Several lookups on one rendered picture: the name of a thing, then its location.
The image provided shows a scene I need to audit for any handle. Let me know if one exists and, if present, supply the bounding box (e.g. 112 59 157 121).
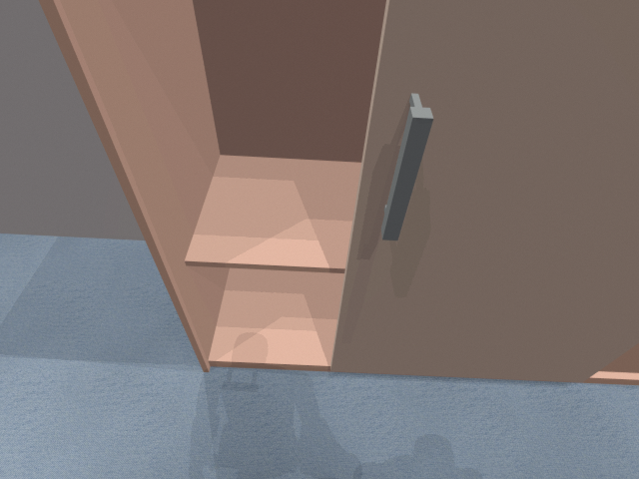
381 93 433 240

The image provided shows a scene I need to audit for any wardrobe door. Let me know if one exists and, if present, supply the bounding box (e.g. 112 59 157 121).
330 0 639 382
599 343 639 373

